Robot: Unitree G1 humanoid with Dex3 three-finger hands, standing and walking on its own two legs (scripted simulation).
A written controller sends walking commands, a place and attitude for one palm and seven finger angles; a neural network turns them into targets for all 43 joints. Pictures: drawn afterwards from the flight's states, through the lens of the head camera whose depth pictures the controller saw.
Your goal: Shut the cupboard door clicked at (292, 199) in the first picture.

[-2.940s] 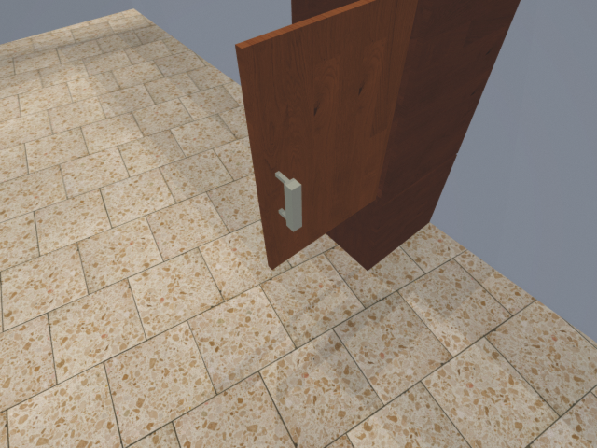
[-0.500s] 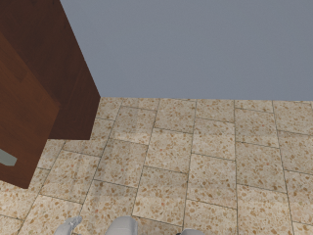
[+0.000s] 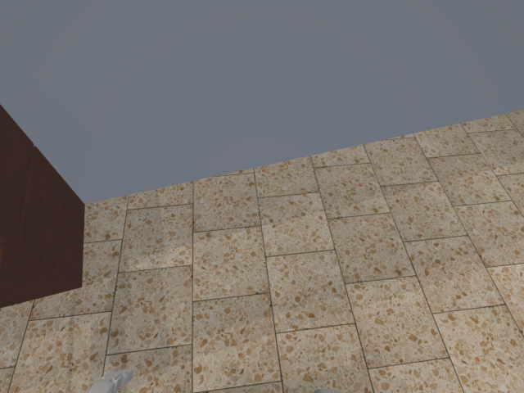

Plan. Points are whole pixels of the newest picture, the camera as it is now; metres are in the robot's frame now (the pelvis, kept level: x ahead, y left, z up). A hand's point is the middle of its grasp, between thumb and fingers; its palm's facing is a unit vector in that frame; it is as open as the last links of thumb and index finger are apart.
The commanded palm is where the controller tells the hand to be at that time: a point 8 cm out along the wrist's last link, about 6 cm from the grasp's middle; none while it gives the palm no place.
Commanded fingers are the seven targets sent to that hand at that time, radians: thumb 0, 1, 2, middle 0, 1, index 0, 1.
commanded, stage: walk around to get in front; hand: left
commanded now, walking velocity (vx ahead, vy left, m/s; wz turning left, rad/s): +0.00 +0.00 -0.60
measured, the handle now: out of the picture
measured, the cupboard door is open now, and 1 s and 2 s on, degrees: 90 90 90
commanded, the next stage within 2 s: none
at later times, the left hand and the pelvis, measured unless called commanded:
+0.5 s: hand (169, 367) +0.17 +0.18 -0.17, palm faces -0.25 -0.95 -0.20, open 7.4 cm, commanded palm none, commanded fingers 0.00 0.90 0.90 -0.20 -0.30 -0.20 -0.30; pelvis +0.03 +0.00 +0.00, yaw -18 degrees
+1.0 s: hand (241, 338) +0.22 +0.05 -0.15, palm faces -0.56 -0.78 -0.27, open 7.4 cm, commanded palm none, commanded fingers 0.00 0.90 0.90 -0.20 -0.30 -0.20 -0.30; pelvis +0.03 -0.06 +0.00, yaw -36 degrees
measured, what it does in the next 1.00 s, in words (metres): steps on the spot, turning right: right foot, then left foot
